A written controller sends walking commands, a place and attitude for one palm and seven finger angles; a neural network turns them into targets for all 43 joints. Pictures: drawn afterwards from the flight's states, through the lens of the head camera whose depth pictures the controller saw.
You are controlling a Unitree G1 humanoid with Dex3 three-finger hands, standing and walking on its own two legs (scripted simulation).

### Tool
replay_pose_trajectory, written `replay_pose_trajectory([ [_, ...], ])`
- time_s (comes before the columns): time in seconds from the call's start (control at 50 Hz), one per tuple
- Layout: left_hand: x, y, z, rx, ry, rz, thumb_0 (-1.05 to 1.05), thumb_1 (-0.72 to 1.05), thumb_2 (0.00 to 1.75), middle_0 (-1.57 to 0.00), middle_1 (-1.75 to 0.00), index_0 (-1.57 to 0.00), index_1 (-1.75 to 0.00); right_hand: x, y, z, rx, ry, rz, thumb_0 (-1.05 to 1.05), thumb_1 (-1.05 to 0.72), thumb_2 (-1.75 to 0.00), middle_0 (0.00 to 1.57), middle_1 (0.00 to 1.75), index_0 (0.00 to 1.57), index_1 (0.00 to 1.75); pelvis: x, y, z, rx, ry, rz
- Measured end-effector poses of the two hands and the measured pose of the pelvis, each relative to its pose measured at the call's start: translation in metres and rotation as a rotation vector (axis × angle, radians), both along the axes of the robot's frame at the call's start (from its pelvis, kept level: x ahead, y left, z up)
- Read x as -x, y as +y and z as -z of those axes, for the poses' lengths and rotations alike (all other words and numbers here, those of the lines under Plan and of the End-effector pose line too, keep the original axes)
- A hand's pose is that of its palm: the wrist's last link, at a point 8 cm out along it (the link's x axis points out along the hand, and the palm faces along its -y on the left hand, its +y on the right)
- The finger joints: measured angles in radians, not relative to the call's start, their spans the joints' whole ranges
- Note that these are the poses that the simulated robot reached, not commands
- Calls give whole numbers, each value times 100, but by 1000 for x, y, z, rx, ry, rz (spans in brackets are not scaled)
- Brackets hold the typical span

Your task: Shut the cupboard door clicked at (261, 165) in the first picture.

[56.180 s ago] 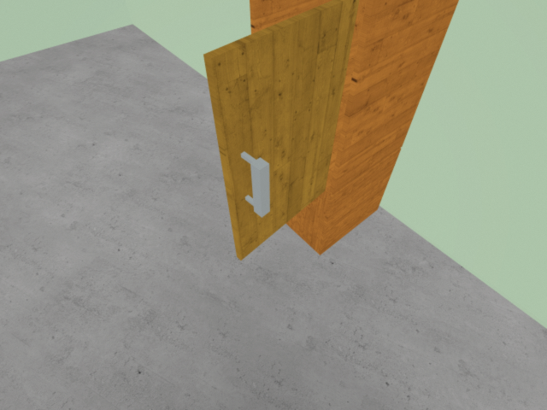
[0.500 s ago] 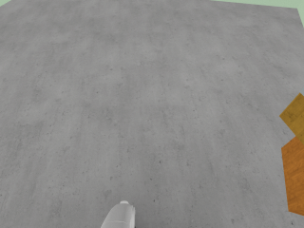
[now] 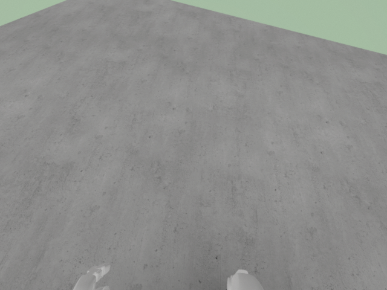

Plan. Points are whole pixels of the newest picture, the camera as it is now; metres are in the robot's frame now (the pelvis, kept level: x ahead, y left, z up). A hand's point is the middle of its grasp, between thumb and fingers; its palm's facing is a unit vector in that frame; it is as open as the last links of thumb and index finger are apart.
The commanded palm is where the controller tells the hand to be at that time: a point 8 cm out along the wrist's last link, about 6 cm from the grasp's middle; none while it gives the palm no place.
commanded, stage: turn to face it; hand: left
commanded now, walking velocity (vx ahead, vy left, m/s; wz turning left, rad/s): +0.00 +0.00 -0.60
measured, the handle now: out of the picture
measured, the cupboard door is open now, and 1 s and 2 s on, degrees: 32 32 32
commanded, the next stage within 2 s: none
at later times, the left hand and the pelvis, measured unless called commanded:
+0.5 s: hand (124, 276) +0.18 +0.18 -0.19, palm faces -0.13 -0.98 -0.18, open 7.3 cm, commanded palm none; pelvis +0.11 -0.01 -0.01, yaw -12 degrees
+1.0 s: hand (168, 215) +0.33 +0.08 -0.16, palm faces -0.51 -0.82 -0.27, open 7.4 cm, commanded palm none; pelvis +0.12 -0.03 -0.02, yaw -32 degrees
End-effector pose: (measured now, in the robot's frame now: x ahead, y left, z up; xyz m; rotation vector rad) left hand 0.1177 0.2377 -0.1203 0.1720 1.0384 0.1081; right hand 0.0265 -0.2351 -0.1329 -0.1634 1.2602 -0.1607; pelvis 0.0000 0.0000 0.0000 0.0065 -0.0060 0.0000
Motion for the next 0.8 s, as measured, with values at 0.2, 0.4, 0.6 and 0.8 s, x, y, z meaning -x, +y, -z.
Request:
replay_pose_trajectory([
  [0.2,-63,-54,17,-15,74,75,0,91,90,-20,-30,-20,-30,-25,-31,30,-25,118,124,1,-91,-90,20,30,20,30,-75,-34,15,3,-12,72],
  [0.4,-47,-31,26,-25,269,53,0,93,90,-20,-30,-21,-30,-86,-32,4,20,26,149,1,-91,-90,19,30,20,30,-99,-26,4,12,19,154],
  [0.6,-106,-3,30,-3,260,159,0,91,90,-20,-30,-20,-30,-94,-3,-15,77,-53,233,1,-91,-90,20,30,20,30,-122,4,1,46,11,282],
  [0.8,-187,-30,13,-48,170,342,0,91,90,-20,-30,-20,-30,-53,-5,-11,62,-21,405,1,-91,-90,20,30,21,30,-130,-1,-2,39,15,427],
])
